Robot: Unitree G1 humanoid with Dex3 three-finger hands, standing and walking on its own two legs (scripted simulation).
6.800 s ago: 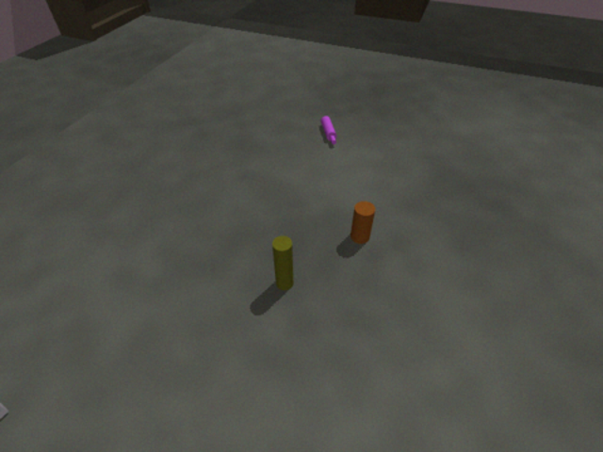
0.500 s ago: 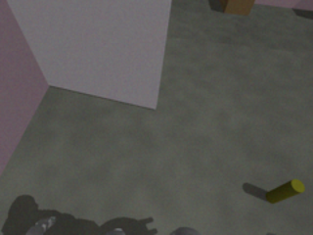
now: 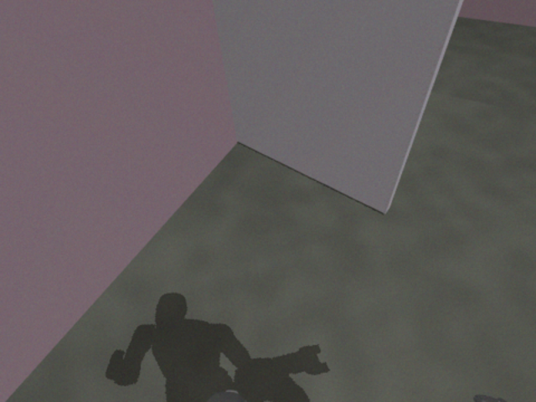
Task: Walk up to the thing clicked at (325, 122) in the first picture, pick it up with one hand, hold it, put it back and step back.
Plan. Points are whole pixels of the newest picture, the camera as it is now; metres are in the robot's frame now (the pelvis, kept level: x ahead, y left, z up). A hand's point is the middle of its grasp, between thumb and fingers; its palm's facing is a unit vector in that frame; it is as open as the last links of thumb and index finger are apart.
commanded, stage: walk up
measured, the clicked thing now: out of the picture -0.22 -1.85 -0.74
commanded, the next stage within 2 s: stand in 1.48 s
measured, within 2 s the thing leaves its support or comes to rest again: neither
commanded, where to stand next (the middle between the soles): +0.10 +0.01 m, yaw +21 degrees
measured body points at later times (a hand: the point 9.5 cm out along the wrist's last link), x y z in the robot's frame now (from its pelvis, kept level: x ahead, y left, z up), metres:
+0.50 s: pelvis +0.03 +0.00 -0.02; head +0.06 +0.01 +0.42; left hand +0.01 +0.33 -0.13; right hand +0.20 -0.29 -0.13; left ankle +0.02 +0.15 -0.73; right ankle +0.09 -0.11 -0.73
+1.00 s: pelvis +0.03 +0.00 -0.02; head +0.04 +0.02 +0.43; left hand -0.03 +0.32 -0.14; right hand +0.23 -0.25 -0.12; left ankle +0.01 +0.13 -0.73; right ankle +0.09 -0.13 -0.73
